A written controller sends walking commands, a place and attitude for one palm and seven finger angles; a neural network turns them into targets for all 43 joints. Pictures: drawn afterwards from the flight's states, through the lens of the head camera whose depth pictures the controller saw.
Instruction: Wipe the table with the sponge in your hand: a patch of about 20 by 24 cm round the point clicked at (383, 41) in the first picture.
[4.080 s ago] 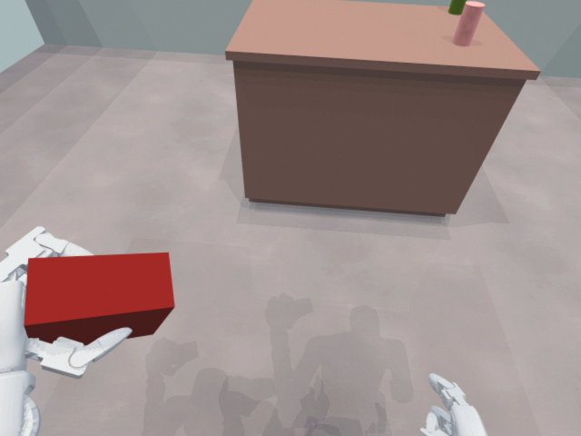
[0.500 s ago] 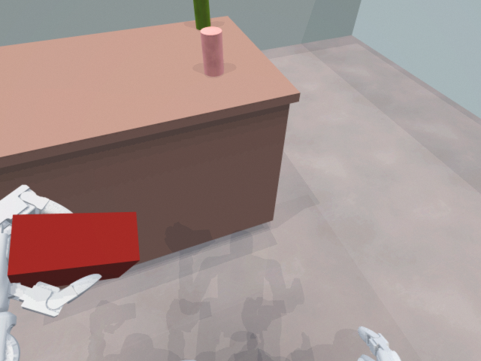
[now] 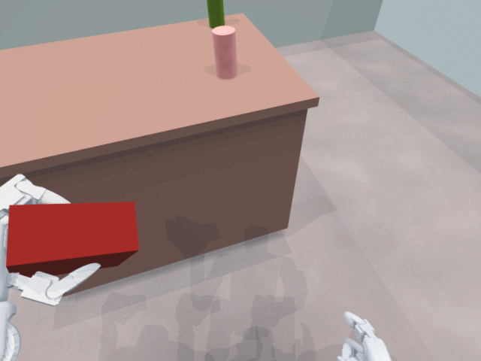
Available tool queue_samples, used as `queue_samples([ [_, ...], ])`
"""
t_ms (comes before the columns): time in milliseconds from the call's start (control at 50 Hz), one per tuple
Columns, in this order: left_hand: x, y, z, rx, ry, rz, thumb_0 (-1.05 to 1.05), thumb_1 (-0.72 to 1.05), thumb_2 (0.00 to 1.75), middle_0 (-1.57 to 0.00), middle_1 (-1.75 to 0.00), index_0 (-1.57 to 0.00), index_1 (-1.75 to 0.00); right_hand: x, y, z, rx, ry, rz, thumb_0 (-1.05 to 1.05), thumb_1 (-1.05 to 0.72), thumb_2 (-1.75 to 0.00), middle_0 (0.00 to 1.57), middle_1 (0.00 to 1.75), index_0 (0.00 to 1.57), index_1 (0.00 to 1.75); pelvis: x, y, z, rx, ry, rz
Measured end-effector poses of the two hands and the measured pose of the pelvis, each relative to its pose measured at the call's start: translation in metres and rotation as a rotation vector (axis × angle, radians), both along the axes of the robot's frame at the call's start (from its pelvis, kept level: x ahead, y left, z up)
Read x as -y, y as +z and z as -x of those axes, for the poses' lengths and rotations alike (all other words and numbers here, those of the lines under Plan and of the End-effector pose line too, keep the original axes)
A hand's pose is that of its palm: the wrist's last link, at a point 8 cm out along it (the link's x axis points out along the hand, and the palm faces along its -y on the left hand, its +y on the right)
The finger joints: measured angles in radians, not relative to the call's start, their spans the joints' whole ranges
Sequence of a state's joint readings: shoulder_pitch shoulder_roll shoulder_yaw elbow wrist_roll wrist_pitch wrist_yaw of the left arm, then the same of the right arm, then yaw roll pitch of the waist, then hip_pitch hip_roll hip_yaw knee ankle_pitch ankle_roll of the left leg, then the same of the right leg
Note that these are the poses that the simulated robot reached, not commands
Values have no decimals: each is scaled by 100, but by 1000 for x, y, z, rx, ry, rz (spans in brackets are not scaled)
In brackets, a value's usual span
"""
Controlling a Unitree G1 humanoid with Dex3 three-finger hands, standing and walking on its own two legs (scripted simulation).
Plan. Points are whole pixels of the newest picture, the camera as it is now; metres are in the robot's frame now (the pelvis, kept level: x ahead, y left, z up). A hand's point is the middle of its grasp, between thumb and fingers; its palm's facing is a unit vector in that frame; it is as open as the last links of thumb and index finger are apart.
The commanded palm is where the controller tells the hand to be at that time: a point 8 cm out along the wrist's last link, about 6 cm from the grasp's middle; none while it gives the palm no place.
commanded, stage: take the last steps up to it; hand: left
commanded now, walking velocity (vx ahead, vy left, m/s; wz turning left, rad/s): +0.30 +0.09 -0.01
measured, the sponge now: (91, 239) +0.23 +0.21 +0.16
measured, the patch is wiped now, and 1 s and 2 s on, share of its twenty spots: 0.00 0.00 0.00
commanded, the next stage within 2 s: come to a stop and stand still in 0.98 s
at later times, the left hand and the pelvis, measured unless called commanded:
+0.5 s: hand (92, 156) +0.35 +0.24 +0.19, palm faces +0.38 -0.82 -0.44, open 10.1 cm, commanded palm +0.29 +0.29 +0.19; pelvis +0.12 +0.01 +0.01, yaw -2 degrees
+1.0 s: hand (117, 108) +0.47 +0.25 +0.18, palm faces +0.39 -0.82 -0.42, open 10.1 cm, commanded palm +0.41 +0.29 +0.19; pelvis +0.24 +0.02 +0.00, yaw -2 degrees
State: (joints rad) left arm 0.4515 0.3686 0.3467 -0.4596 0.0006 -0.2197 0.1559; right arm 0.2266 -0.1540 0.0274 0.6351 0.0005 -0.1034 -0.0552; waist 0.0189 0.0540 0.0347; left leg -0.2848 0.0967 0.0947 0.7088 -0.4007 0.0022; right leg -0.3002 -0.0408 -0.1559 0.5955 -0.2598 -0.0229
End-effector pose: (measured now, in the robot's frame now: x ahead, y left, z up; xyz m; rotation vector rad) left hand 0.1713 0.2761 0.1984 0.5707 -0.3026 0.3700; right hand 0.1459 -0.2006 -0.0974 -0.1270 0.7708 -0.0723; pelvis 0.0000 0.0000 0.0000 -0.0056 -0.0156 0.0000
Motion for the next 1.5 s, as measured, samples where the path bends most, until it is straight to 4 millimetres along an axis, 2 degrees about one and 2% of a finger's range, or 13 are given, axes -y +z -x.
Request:
queue_samples([
  [80, 3, -6, -20, -14, 10, 59, 0, -49, 99, -75, -134, -75, -133, 18, -3, -14, -68, 4, 34, 1, -90, -90, 21, 30, 21, 30, 2, 4, -15, 1, 6, -10],
  [240, -4, 0, -59, -8, -34, 47, 0, -49, 99, -75, -134, -75, -133, 42, 27, -53, -51, -45, 156, 1, -90, -90, 20, 30, 20, 29, -9, 12, -56, -10, 0, -32],
  [400, -26, -1, -115, 51, -44, 35, 0, -49, 99, -75, -134, -75, -133, 21, 29, -102, 39, -102, 117, 1, -91, -90, 20, 30, 20, 29, -21, 3, -95, -3, -20, -19],
  [520, -2, 5, -138, 6, -61, 23, 0, -49, 99, -75, -134, -75, -133, 1, 19, -127, 38, -61, 13, 1, -90, -90, 20, 30, 20, 29, -9, 7, -126, -15, -31, -11],
  [660, 13, 2, -167, -4, -20, 10, 0, -49, 99, -75, -134, -75, -133, 17, -10, -158, -62, -11, 5, 1, -90, -90, 20, 30, 21, 30, 6, 1, -160, -2, -10, -27],
  [780, 9, 0, -198, -60, -9, 29, 0, -49, 99, -75, -134, -75, -133, 38, 10, -184, -82, -37, 70, 1, -90, -90, 20, 30, 20, 29, 5, 15, -187, -19, -6, -48],
  [880, 2, 1, -221, -26, -52, 30, 0, -49, 99, -75, -134, -75, -133, 46, 27, -214, -29, -57, 147, 1, -90, -90, 20, 30, 20, 29, -7, 11, -214, -8, -14, -39],
  [940, -7, 1, -238, 50, -84, 13, 0, -49, 99, -75, -134, -75, -133, 43, 28, -235, 25, -95, 166, 1, -90, -90, 20, 30, 20, 29, -16, -1, -228, 9, -33, -38],
  [1040, -16, 2, -265, 53, -62, 32, 0, -49, 99, -75, -134, -75, -133, 21, 32, -257, 63, -92, 94, 1, -91, -90, 20, 30, 20, 29, -15, 4, -243, 3, -31, -25],
  [1160, 6, 9, -272, 14, -64, 21, 0, -49, 99, -75, -134, -75, -134, 4, 22, -271, 61, -42, 5, 1, -90, -90, 20, 30, 20, 29, -2, 6, -262, -4, -32, -19],
  [1280, 23, 0, -282, -41, -15, 41, 0, -49, 99, -75, -134, -75, -134, 17, 0, -278, -12, -9, -17, 1, -90, -90, 20, 30, 21, 30, 12, 4, -273, 6, -24, -28],
  [1400, 23, -1, -288, -89, -18, 38, 0, -49, 100, -75, -134, -75, -134, 40, 15, -279, -22, -45, 55, 1, -90, -90, 20, 30, 20, 29, 12, 13, -271, -3, -21, -57],
  [1500, 13, -2, -276, -66, -50, 35, 0, -49, 100, -75, -134, -75, -134, 50, 32, -278, 9, -67, 136, 1, -90, -90, 20, 30, 20, 29, 2, 10, -264, -6, -16, -33],
])
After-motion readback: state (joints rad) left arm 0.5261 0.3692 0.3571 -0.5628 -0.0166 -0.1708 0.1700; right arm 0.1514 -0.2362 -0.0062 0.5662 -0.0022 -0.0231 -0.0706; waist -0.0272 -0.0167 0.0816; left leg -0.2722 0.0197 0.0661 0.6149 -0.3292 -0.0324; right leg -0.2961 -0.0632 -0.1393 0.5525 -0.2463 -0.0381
